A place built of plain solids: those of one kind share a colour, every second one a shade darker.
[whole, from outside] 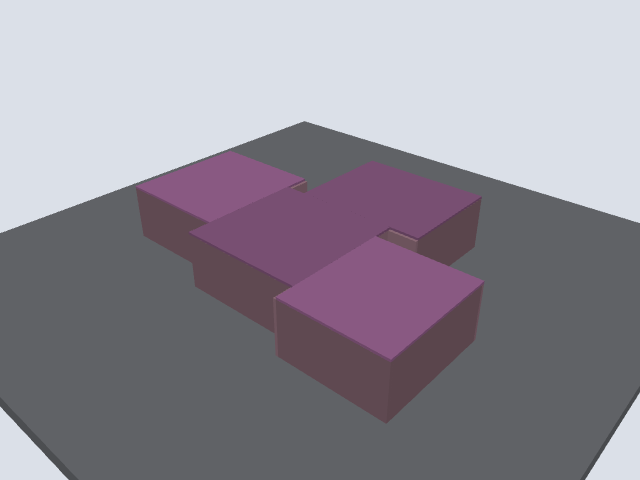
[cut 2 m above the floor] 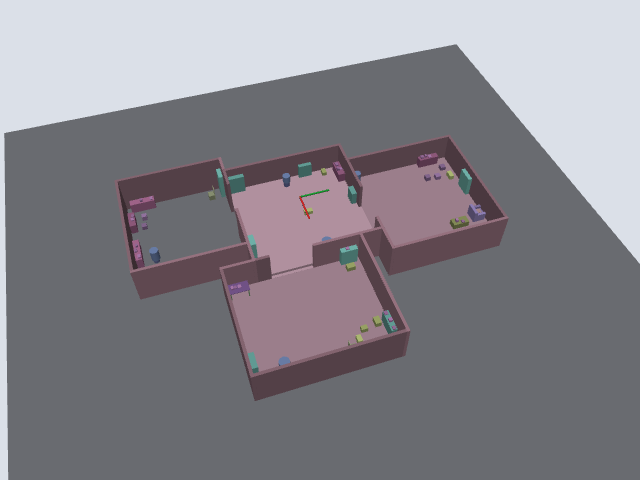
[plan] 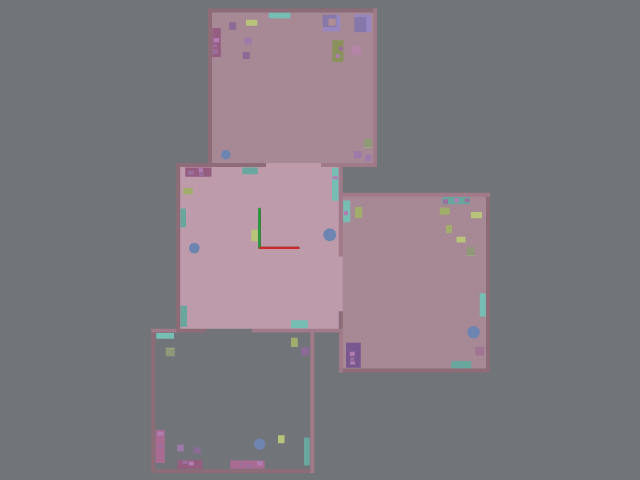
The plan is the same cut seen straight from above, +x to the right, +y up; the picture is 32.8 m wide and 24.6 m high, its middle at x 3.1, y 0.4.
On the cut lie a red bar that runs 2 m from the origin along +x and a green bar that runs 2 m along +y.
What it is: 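A storey of a house; a hub and three side rooms behind broad openings; the side rooms' floors lie 0.79 m, 0.208 m and not at all below the hub's; a bare drop, one riser, a flush line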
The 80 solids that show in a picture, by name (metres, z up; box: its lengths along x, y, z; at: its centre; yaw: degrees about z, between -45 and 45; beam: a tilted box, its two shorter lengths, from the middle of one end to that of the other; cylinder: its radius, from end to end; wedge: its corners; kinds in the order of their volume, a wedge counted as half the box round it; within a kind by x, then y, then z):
{
 "floor_1": {"box": [8.13, 8.29, 0.84], "at": [0.0, 0.0, 0.37]},
 "floor_2": {"box": [8.26, 7.72, 0.84], "at": [1.69, 8.21, 0.37]},
 "floor_3": {"box": [2.82, 0.2, 0.84], "at": [1.75, 4.24, 0.37]},
 "floor_4": {"box": [0.2, 2.81, 0.64], "at": [4.17, -1.85, 0.27]},
 "floor_5": {"box": [7.35, 8.81, 0.64], "at": [7.94, -1.79, 0.27]},
 "wall_1": {"box": [0.2, 7.2, 3.83], "at": [-5.45, -7.95, 1.86]},
 "wall_2": {"box": [1.28, 0.2, 3.83], "at": [-4.91, -4.24, 1.86]},
 "wall_3": {"box": [0.2, 8.29, 3.83], "at": [-4.17, 0.0, 1.86]},
 "wall_4": {"box": [1.54, 0.2, 3.83], "at": [-3.5, -4.24, 1.86]},
 "wall_5": {"box": [0.2, 7.92, 3.83], "at": [-2.54, 8.3, 1.86]},
 "wall_6": {"box": [4.6, 0.2, 3.83], "at": [-1.97, 4.24, 1.86]},
 "wall_7": {"box": [7.95, 0.2, 3.83], "at": [-1.37, -11.45, 1.86]},
 "wall_8": {"box": [8.26, 0.2, 3.83], "at": [1.69, 12.17, 1.86]},
 "wall_9": {"box": [4.65, 0.2, 3.83], "at": [1.94, -4.24, 1.86]},
 "wall_10": {"box": [0.2, 7.2, 3.83], "at": [2.7, -7.95, 1.86]},
 "wall_11": {"box": [1.11, 0.2, 3.83], "at": [3.71, 4.24, 1.86]},
 "wall_12": {"box": [0.2, 2.05, 3.83], "at": [4.17, -5.37, 1.86]},
 "wall_13": {"box": [0.2, 0.89, 3.83], "at": [4.17, -3.7, 1.86]},
 "wall_14": {"box": [0.2, 4.59, 3.83], "at": [4.17, 1.85, 1.86]},
 "wall_15": {"box": [1.76, 0.2, 3.83], "at": [5.15, 4.24, 1.86]},
 "wall_16": {"box": [0.2, 7.92, 3.83], "at": [5.93, 8.3, 1.86]},
 "wall_17": {"box": [7.55, 0.2, 3.83], "at": [8.04, -6.29, 1.86]},
 "wall_18": {"box": [7.55, 0.2, 3.83], "at": [8.04, 2.72, 1.86]},
 "wall_19": {"box": [0.2, 8.81, 3.83], "at": [11.71, -1.79, 1.86]},
 "roof_1": {"box": [8.35, 7.2, 0.16], "at": [-1.37, -7.95, 3.86]},
 "roof_2": {"box": [8.53, 8.69, 0.16], "at": [0.0, 0.0, 3.86]},
 "roof_3": {"box": [8.66, 7.92, 0.16], "at": [1.69, 8.3, 3.86]},
 "roof_4": {"box": [7.55, 9.21, 0.16], "at": [8.04, -1.79, 3.86]},
 "case_1": {"box": [0.92, 0.3, 2.03], "at": [-4.84, -4.51, 0.97]},
 "case_2": {"box": [0.28, 0.96, 1.05], "at": [-3.9, 1.53, 1.32]},
 "case_3": {"box": [0.33, 1.08, 1.39], "at": [-3.88, -3.51, 1.49]},
 "case_4": {"box": [0.8, 0.36, 0.98], "at": [-0.48, 3.95, 1.28]},
 "case_5": {"box": [1.11, 0.28, 1.47], "at": [1.03, 11.9, 1.53]},
 "case_6": {"box": [0.87, 0.41, 1.37], "at": [2.04, -3.92, 1.48]},
 "case_7": {"box": [0.3, 1.44, 1.99], "at": [2.43, -10.44, 0.95]},
 "case_8": {"box": [0.33, 1.69, 0.96], "at": [3.88, 3.26, 1.27]},
 "case_9": {"box": [0.37, 1.12, 1.29], "at": [4.47, 1.87, 1.23]},
 "case_10": {"box": [1.43, 0.37, 0.9], "at": [10.08, 2.42, 1.04]},
 "case_11": {"box": [1.03, 0.38, 1.33], "at": [10.34, -5.99, 1.25]},
 "case_12": {"box": [0.3, 1.19, 1.49], "at": [11.44, -2.92, 1.33]},
 "sideboard_1": {"box": [0.48, 1.7, 0.83], "at": [-5.09, -10.18, 0.37]},
 "sideboard_2": {"box": [1.28, 0.45, 0.79], "at": [-3.56, -11.1, 0.35]},
 "sideboard_3": {"box": [1.36, 0.49, 0.72], "at": [-3.13, 3.88, 1.15]},
 "sideboard_4": {"box": [0.43, 1.48, 0.71], "at": [-2.2, 10.52, 1.15]},
 "sideboard_5": {"box": [1.78, 0.43, 0.89], "at": [-0.62, -11.11, 0.4]},
 "bush_1": {"cylinder": 0.27, "from": [-3.34, -0.02, 1.21], "to": [-3.34, -0.02, 1.74]},
 "bush_2": {"cylinder": 0.24, "from": [-1.73, 4.77, 1.15], "to": [-1.73, 4.77, 2.01]},
 "bush_3": {"cylinder": 0.29, "from": [0.01, -10.06, 0.3], "to": [0.01, -10.06, 1.13]},
 "bush_4": {"cylinder": 0.33, "from": [3.6, 0.67, 1.21], "to": [3.6, 0.67, 2.18]},
 "bush_5": {"cylinder": 0.32, "from": [10.97, -4.33, 1.13], "to": [10.97, -4.33, 1.92]},
 "armchair_1": {"box": [0.9, 0.21, 0.86], "at": [3.69, 11.2, 1.23]},
 "armchair_2": {"box": [0.52, 0.63, 0.44], "at": [3.69, 11.63, 1.01]},
 "armchair_3": {"box": [0.19, 0.63, 0.6], "at": [4.04, 11.63, 1.09]},
 "armchair_4": {"box": [0.61, 0.65, 0.42], "at": [5.17, 11.5, 1.0]},
 "armchair_5": {"box": [0.26, 0.92, 0.92], "at": [5.6, 11.5, 1.25]},
 "toybox_1": {"box": [0.49, 0.31, 0.28], "at": [-3.66, 2.9, 0.93]},
 "toybox_2": {"box": [0.57, 0.32, 0.33], "at": [-0.41, 11.54, 0.96]},
 "toybox_3": {"box": [0.33, 0.59, 0.28], "at": [-0.26, 0.63, 0.94]},
 "toybox_4": {"box": [0.35, 0.4, 0.36], "at": [1.11, -9.81, 0.13]},
 "toybox_5": {"box": [0.35, 0.48, 0.36], "at": [1.78, -4.84, 0.13]},
 "toybox_6": {"box": [0.38, 0.56, 0.34], "at": [5.08, 1.81, 0.76]},
 "toybox_7": {"box": [0.53, 0.38, 0.38], "at": [9.49, 1.88, 0.77]},
 "toybox_8": {"box": [0.31, 0.41, 0.33], "at": [9.71, 0.96, 0.75]},
 "toybox_9": {"box": [0.47, 0.31, 0.36], "at": [10.33, 0.42, 0.77]},
 "toybox_10": {"box": [0.56, 0.32, 0.36], "at": [11.12, 1.68, 0.77]},
 "basket_1": {"box": [0.35, 0.35, 0.42], "at": [-4.05, -10.27, 0.16]},
 "basket_2": {"box": [0.35, 0.35, 0.36], "at": [-3.19, -10.39, 0.13]},
 "basket_3": {"box": [0.38, 0.38, 0.28], "at": [-1.38, 11.37, 0.94]},
 "basket_4": {"box": [0.36, 0.36, 0.33], "at": [-0.69, 9.86, 0.96]},
 "basket_5": {"box": [0.38, 0.38, 0.31], "at": [-0.58, 10.61, 0.95]},
 "basket_6": {"box": [0.42, 0.42, 0.33], "at": [2.33, -5.31, 0.12]},
 "basket_7": {"box": [0.4, 0.4, 0.33], "at": [5.03, 4.77, 0.96]},
 "lowtable_1": {"box": [0.58, 1.12, 0.42], "at": [4.01, 10.08, 1.0]},
 "chair_1": {"box": [0.46, 0.4, 0.47], "at": [-4.57, -5.36, 0.18]},
 "chair_2": {"box": [0.43, 0.42, 0.45], "at": [5.56, 5.37, 1.02]},
 "chair_3": {"box": [0.42, 0.4, 0.47], "at": [10.83, -0.17, 0.82]},
 "pouf_1": {"box": [0.48, 0.48, 0.41], "at": [4.96, 10.11, 1.0]},
 "pouf_2": {"box": [0.45, 0.45, 0.41], "at": [11.29, -5.3, 0.79]},
 "table_1": {"box": [0.75, 1.29, 0.04], "at": [4.81, -5.51, 1.3]},
 "cushion_1": {"box": [0.37, 0.38, 0.13], "at": [3.72, 11.57, 1.3]}
}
